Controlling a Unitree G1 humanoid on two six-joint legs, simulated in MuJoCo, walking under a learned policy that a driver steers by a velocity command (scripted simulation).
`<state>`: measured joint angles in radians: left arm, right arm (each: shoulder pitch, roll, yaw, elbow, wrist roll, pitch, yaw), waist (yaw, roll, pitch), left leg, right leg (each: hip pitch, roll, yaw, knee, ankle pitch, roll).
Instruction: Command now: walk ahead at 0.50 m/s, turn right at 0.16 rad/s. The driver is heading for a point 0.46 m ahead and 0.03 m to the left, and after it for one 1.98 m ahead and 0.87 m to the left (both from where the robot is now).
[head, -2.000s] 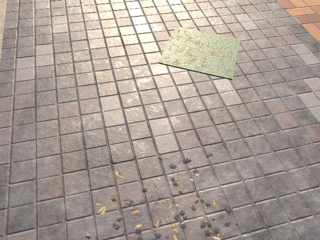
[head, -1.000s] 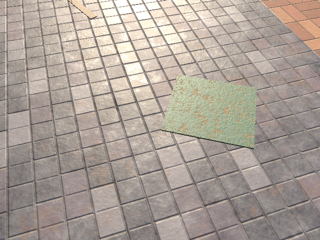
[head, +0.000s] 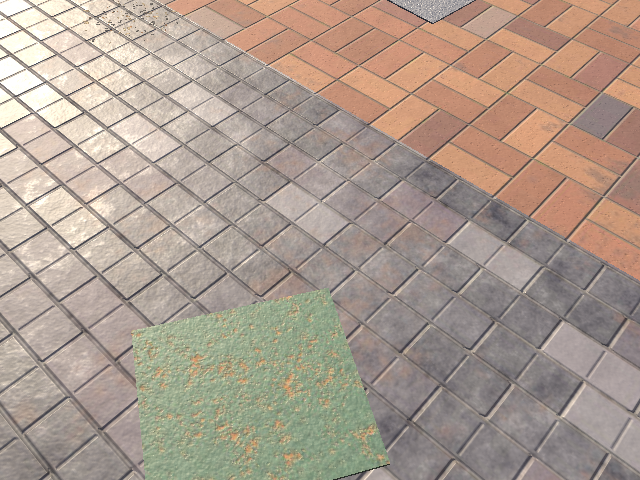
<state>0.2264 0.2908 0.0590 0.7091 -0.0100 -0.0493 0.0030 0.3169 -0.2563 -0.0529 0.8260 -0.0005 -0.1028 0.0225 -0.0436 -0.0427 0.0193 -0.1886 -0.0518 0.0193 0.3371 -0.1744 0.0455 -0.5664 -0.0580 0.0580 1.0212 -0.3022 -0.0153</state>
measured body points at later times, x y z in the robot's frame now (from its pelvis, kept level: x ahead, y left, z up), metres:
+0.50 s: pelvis +0.26 -0.07 +0.00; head +0.28 -0.09 +0.45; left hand +0.34 +0.20 -0.11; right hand +0.39 -0.35 -0.12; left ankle +0.31 +0.10 -0.66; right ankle +0.26 -0.15 -0.74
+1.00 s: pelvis +0.54 +0.01 -0.01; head +0.57 +0.02 +0.44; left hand +0.59 +0.31 -0.11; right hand +0.73 -0.22 -0.11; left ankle +0.55 +0.08 -0.74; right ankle +0.55 -0.16 -0.66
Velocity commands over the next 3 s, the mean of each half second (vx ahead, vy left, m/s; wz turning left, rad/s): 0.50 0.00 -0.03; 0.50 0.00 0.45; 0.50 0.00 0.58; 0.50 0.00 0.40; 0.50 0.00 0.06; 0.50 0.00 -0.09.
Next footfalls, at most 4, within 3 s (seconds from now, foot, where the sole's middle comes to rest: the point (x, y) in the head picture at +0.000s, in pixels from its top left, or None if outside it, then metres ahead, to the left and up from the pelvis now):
0.26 right None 0.30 -0.16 -0.78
0.82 left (273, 431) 0.59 0.09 -0.78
1.30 right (319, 303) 0.92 -0.02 -0.78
1.82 left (165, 287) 0.97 0.36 -0.78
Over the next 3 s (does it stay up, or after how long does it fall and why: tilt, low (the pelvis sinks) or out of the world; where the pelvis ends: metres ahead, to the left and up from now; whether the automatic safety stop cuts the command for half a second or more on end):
stays up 1.38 0.66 -0.01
